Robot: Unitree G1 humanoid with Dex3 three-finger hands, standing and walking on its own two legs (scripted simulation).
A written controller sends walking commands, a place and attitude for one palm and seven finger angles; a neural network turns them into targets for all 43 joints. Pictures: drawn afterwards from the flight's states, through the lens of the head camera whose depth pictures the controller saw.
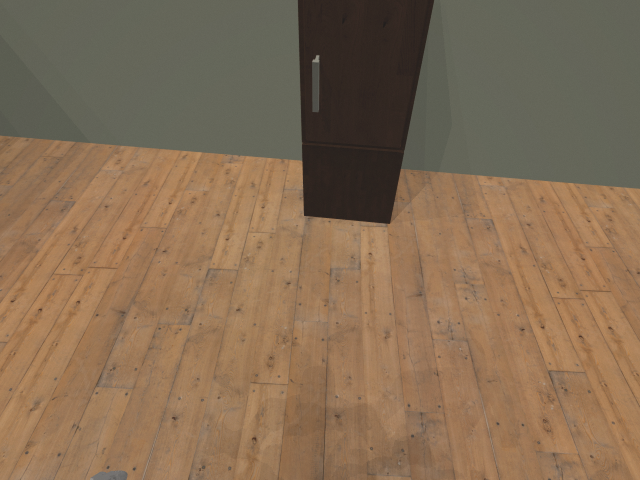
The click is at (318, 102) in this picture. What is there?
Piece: cupboard door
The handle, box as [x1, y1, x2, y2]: [312, 55, 319, 111]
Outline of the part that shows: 319,55 316,55 315,59 313,59 312,61 312,111 318,111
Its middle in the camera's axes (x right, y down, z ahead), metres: -0.02 -0.52 +1.30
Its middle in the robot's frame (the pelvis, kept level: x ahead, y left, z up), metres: +1.31 +0.08 -0.11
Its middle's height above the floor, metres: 0.66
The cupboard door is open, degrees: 0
